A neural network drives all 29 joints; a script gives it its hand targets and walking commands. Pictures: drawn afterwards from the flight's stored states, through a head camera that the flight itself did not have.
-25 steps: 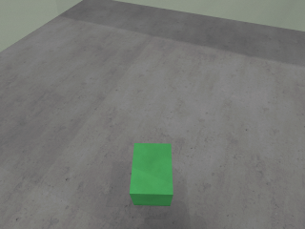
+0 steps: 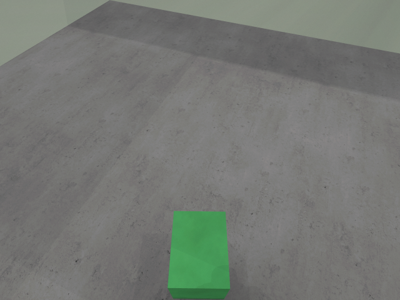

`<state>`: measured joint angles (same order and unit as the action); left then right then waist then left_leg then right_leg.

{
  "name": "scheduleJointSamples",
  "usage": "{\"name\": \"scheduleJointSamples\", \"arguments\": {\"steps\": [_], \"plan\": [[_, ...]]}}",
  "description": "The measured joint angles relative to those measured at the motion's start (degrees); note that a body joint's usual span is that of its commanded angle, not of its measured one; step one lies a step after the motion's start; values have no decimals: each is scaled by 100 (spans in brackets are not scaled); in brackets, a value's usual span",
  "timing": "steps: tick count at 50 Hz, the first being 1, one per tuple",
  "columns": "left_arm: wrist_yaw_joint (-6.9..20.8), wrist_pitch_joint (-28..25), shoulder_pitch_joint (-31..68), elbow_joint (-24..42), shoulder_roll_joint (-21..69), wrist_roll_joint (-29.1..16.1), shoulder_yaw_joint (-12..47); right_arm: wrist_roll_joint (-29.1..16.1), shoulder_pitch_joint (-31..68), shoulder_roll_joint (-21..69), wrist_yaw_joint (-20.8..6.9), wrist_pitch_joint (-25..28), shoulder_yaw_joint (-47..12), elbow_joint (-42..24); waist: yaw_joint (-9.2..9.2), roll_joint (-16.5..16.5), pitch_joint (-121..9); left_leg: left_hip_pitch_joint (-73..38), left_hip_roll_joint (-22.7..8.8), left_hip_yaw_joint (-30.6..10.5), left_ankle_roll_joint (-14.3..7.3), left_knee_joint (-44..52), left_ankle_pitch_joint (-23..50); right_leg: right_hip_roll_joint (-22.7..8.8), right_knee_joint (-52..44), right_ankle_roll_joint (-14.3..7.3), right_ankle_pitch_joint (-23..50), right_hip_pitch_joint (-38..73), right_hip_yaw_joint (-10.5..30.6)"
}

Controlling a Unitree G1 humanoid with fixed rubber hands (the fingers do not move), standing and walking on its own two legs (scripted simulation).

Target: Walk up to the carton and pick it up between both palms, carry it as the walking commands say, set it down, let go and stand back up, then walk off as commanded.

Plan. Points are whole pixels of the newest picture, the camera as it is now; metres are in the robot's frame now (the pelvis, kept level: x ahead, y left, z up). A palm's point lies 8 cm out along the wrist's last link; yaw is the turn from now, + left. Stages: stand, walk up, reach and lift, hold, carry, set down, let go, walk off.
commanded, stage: walk up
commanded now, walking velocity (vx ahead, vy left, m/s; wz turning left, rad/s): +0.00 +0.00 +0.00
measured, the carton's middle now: (199, 255) +0.38 +0.02 -0.64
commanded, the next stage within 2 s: stand in 0.10 s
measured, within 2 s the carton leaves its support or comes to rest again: neither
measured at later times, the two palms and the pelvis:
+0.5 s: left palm out of the picture +0.03 +0.24 -0.12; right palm out of the picture +0.00 -0.26 -0.14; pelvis -0.04 -0.01 +0.00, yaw +0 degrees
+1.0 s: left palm out of the picture +0.01 +0.24 -0.13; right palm out of the picture -0.06 -0.26 -0.13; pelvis -0.05 -0.01 +0.00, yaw +0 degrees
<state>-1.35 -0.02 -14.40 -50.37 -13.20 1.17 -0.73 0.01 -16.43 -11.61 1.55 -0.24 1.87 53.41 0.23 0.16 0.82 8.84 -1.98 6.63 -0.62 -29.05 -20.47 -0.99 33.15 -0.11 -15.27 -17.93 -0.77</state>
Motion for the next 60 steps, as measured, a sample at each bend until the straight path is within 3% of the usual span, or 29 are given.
{"name": "scheduleJointSamples", "arguments": {"steps": [11, 39, 54, 60], "plan": [[-32, 148, -1, -1, 0, 0, -21, 0, 55, 9, 12, -64, 0, 6, 4, 112, -21, -134, 10, 8, 7, 38, -98, -7, -6, 0, -48, 126, 6], [-27, 275, -1, -1, 0, 0, -23, 0, -267, 9, 1, -257, -1, 6, 4, -57, -4, 23, -22, 9, 47, -166, 184, 6, -7, 0, 223, 67, 6], [43, 309, 0, -1, 0, 0, -74, 1, -505, 8, 20, -158, 0, 2, 4, 278, 92, 201, -12, 8, 32, -71, 234, 8, 298, -9, -118, 26, 9], [55, 156, -5, 1, -1, 0, -27, 1, -128, 9, 57, -84, 0, 2, 4, 74, 211, 483, -61, 9, 62, -277, 223, 49, 35, -34, -207, 70, 9]]}}
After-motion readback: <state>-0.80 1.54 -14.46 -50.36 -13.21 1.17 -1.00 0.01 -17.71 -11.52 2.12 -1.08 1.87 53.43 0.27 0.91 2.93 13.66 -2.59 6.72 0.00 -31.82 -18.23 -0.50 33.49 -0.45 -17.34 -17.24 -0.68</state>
